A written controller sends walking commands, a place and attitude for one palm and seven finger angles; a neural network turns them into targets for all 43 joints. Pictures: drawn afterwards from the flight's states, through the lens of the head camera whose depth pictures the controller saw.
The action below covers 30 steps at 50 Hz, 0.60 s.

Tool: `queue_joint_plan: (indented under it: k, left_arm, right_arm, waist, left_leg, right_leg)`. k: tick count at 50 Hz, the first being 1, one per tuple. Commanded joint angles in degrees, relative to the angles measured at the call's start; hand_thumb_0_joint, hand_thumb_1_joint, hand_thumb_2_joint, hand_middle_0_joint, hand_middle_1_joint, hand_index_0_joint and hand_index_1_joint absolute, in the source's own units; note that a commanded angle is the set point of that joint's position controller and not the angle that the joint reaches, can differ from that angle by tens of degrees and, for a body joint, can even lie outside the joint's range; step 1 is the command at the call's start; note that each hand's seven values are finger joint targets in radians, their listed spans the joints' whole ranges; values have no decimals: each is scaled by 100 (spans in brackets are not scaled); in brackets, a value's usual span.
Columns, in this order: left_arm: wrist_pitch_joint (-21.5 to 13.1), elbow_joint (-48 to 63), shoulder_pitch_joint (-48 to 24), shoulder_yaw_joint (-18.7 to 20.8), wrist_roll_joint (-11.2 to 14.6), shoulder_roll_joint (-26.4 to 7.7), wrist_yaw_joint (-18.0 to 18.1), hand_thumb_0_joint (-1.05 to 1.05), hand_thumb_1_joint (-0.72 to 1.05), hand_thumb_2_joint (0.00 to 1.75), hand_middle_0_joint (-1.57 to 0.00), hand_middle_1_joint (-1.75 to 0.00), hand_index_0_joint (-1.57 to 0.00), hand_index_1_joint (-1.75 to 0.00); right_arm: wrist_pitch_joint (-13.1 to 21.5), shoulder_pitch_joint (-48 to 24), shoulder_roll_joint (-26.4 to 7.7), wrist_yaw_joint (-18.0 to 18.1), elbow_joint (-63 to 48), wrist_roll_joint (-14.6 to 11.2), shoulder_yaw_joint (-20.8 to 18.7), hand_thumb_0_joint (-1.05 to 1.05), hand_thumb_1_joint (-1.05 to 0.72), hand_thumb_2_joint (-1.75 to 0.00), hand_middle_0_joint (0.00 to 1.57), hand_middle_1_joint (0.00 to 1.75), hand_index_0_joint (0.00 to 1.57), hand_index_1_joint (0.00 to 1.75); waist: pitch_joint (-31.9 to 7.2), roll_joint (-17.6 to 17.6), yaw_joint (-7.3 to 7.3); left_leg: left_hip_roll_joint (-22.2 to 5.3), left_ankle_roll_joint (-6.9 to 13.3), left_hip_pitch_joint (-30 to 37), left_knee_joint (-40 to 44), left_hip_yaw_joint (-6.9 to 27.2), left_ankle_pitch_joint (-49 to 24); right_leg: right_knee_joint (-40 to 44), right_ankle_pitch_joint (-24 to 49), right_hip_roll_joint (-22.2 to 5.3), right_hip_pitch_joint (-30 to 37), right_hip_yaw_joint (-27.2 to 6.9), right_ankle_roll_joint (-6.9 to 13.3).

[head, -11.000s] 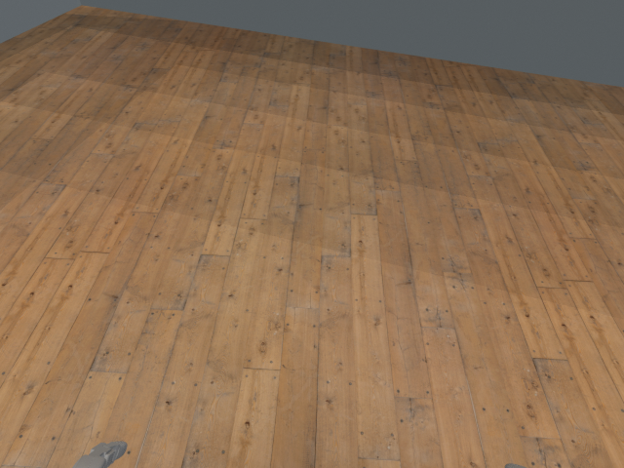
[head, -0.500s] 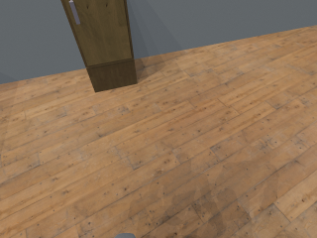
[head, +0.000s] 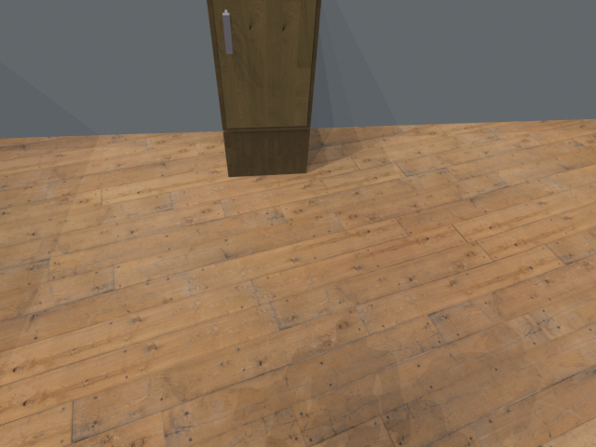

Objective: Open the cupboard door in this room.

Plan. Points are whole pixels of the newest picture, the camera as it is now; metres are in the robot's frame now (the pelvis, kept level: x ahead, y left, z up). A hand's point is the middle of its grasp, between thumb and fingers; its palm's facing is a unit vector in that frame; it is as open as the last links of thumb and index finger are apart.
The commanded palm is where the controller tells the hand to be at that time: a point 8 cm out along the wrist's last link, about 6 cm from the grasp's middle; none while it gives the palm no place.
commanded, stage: turn or walk to find it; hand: left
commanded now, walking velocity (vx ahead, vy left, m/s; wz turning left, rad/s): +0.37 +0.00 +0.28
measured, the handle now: (227, 31) +1.44 +0.31 -0.04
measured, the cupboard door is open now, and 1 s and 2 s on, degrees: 0 0 0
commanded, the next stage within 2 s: stand and wait in 0.54 s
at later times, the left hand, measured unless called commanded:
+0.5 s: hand out of the picture +0.05 +0.11 -0.16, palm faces +0.25 -0.94 -0.22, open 7.3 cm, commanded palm none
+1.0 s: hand (177, 378) +0.27 +0.22 -0.19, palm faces +0.29 -0.94 -0.19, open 7.3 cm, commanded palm none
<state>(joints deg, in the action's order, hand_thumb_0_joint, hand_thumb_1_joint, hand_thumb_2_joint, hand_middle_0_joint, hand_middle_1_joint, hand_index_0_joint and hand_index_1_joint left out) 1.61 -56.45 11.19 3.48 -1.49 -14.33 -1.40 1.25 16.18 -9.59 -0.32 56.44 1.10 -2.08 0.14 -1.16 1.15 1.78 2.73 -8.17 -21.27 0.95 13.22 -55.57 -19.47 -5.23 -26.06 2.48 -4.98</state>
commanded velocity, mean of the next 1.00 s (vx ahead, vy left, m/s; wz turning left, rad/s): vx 0.19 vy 0.00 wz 0.11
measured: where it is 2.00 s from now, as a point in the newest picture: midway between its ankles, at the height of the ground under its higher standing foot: (283, 431)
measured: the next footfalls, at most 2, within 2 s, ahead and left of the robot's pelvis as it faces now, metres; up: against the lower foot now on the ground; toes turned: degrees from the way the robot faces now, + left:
right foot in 0.18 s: +0.13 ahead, -0.15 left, +0.00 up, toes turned -2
left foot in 0.70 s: +0.33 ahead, +0.14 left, +0.00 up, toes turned +21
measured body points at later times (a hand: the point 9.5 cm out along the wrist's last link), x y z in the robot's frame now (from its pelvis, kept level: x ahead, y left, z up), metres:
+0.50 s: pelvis +0.14 -0.05 +0.00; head +0.14 -0.07 +0.45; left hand +0.03 +0.16 -0.14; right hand +0.22 -0.29 -0.16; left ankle +0.19 +0.13 -0.66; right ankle +0.09 -0.15 -0.75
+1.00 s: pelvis +0.27 +0.03 -0.01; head +0.26 +0.04 +0.44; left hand +0.25 +0.27 -0.17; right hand +0.42 -0.16 -0.15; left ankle +0.30 +0.12 -0.75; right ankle +0.32 -0.10 -0.70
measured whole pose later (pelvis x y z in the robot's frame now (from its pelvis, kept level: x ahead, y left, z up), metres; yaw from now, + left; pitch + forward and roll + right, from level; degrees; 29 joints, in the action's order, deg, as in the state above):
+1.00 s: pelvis +0.27 +0.03 -0.01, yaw +12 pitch -3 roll +1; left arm 0.2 -60.9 13.3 2.1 -1.2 -9.6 2.1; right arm 2.2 7.1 -8.3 0.9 59.0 0.4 -1.7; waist 1.6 -2.0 -1.5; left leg 0.2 3.9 -13.0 -25.6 -9.6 10.1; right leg -52.1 -19.6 -6.9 -24.1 3.5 -3.0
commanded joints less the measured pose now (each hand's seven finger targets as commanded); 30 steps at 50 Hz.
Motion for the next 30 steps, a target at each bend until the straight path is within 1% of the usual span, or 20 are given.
queue_joint_plan:
  k: [1,3,5,6,7,8,9,10,11,12,13,14,16,17,18,23,25,27,28,30]
  left_arm:
    - [-257,767,-894,20,1,-254,-23,0,90,90,-20,-30,-20,-30]
    - [-281,756,-840,7,14,-169,-38,0,90,90,-20,-30,-20,-30]
    - [-313,646,-512,10,17,-162,-47,0,90,90,-20,-30,-20,-30]
    - [-335,514,-147,31,16,-164,-43,0,90,90,-20,-30,-20,-30]
    - [-380,313,376,81,8,-287,-20,0,90,90,-20,-30,-20,-30]
    - [-457,90,1128,178,-36,-695,38,0,90,90,-20,-30,-20,-30]
    - [-483,-71,1758,289,-71,-1249,109,0,90,90,-20,-30,-20,-30]
    - [-441,-46,1715,242,26,-1209,174,0,90,90,-20,-30,-20,-30]
    - [-478,44,1251,236,34,-1085,193,0,90,90,-20,-30,-20,-30]
    - [-523,86,934,179,29,-866,188,0,90,90,-20,-30,-20,-30]
    - [-557,89,715,87,33,-582,191,0,90,90,-20,-30,-20,-30]
    - [-599,61,576,11,37,-333,192,0,90,90,-20,-30,-20,-30]
    - [-645,-38,718,-61,35,-127,196,0,90,90,-20,-30,-20,-30]
    - [-666,-120,822,-78,32,-69,202,0,90,90,-20,-30,-20,-30]
    - [-679,-199,977,-78,22,5,211,0,90,90,-20,-30,-20,-30]
    - [-756,-541,1542,-154,16,14,244,0,90,90,-20,-30,-20,-30]
    - [-763,-649,1725,-162,9,-22,266,0,90,90,-20,-30,-20,-30]
    - [-744,-744,1870,-174,4,-68,281,0,90,90,-20,-30,-20,-30]
    - [-716,-802,1978,-196,4,-51,289,0,90,90,-20,-30,-20,-30]
    - [-656,-909,2058,-207,-12,-91,319,0,90,90,-20,-30,-20,-30]
  right_arm:
    - [99,576,-1158,115,-124,53,-319,0,-90,-90,20,30,20,30]
    - [88,471,-1185,108,-109,66,-320,0,-90,-90,20,30,20,30]
    - [81,360,-1135,98,-67,65,-310,0,-90,-90,20,30,20,30]
    - [76,282,-1105,105,-53,53,-290,0,-90,-90,20,30,20,30]
    - [78,219,-1012,104,-34,37,-280,0,-90,-90,20,30,20,30]
    - [108,221,-759,82,-74,-8,-228,0,-90,-90,20,30,20,30]
    - [155,124,-420,59,-285,-23,-155,0,-90,-90,20,30,20,30]
    - [123,-175,-769,17,-408,13,-226,0,-90,-90,20,30,20,30]
    - [101,-123,-798,-29,-341,41,-286,0,-90,-90,20,30,20,30]
    - [69,-155,-723,-63,-231,52,-287,0,-90,-90,20,30,20,30]
    - [18,-61,-678,-96,-111,71,-293,0,-90,-90,20,30,20,30]
    - [-29,149,-546,-122,22,86,-282,0,-90,-90,20,30,20,30]
    - [-102,411,-329,-141,167,76,-245,0,-90,-90,20,30,20,30]
    - [-128,420,-296,-138,188,67,-248,0,-90,-90,20,30,20,30]
    - [-150,304,-287,-139,156,72,-251,0,-90,-90,20,30,20,30]
    - [-132,-440,-296,-190,-57,53,-211,0,-90,-90,20,30,20,30]
    - [-98,-811,-257,-217,-158,41,-169,0,-90,-90,20,30,20,30]
    - [-60,-1179,-202,-233,-264,31,-96,0,-90,-90,20,30,20,30]
    - [-39,-1368,-172,-228,-292,25,-59,0,-90,-90,20,30,20,30]
    - [8,-1457,-150,-194,-289,13,-25,0,-90,-90,20,30,20,30]
  waist:
    - [327,958,275]
    - [372,991,192]
    - [294,937,18]
    - [198,802,-173]
    - [46,483,-424]
    - [-288,-444,-734]
    - [-462,-1973,-959]
    - [-42,-1335,-903]
    - [208,-994,-660]
    - [511,-965,-514]
    - [761,-684,-323]
    - [775,-489,-162]
    - [749,-414,-37]
    - [766,-549,-21]
    - [822,-598,-55]
    - [939,-580,-185]
    - [978,-550,-271]
    - [983,-553,-347]
    - [988,-605,-424]
    - [893,-674,-444]
  left_leg:
    - [-1595,884,574,951,1888,483]
    - [-1484,818,112,897,1813,591]
    - [-1283,684,-302,648,1616,497]
    - [-1162,581,-724,329,1487,558]
    - [-879,391,-1317,-277,1288,790]
    - [-411,126,-2253,-1443,738,1209]
    - [137,-77,-3287,-3167,65,2075]
    - [-174,-83,-3538,-3967,231,1950]
    - [-428,-72,-3498,-4366,307,1426]
    - [-539,-92,-3420,-4670,291,969]
    - [-669,-136,-3222,-4786,258,535]
    - [-726,-195,-3005,-4741,214,182]
    - [-667,-292,-2821,-4650,68,-224]
    - [-679,-349,-2879,-4595,14,-393]
    - [-714,-391,-2911,-4527,-33,-519]
    - [-857,-454,-3358,-3856,-211,-792]
    - [-881,-447,-3375,-3262,-353,-740]
    - [-847,-405,-3209,-2568,-561,-673]
    - [-771,-371,-2990,-2256,-679,-604]
    - [-638,-266,-2474,-1756,-834,-374]
  right_leg:
    - [902,-230,-81,-861,-20,11]
    - [1430,-223,20,-260,115,50]
    - [2094,-25,207,567,290,83]
    - [2510,333,285,1329,358,85]
    - [2972,577,226,2319,271,129]
    - [3461,-127,-556,3567,-573,332]
    - [4219,-1277,-2082,4077,-2611,819]
    - [4751,-2012,-2468,3398,-3216,1103]
    - [4882,-2538,-2335,2797,-2968,1138]
    - [4951,-2517,-2141,2230,-2776,1018]
    - [4949,-2060,-1942,1777,-2199,916]
    - [4881,-1322,-1661,1606,-1465,805]
    - [4834,-287,-1260,1561,-537,664]
    - [4860,66,-1183,1590,-226,647]
    - [4891,229,-1148,1584,-115,673]
    - [4799,1503,-1176,2150,177,878]
    - [4694,1987,-1206,2433,244,962]
    - [4544,2544,-1211,2612,402,1007]
    - [4428,3014,-1195,2635,443,1002]
    - [4024,4041,-1238,2776,481,1000]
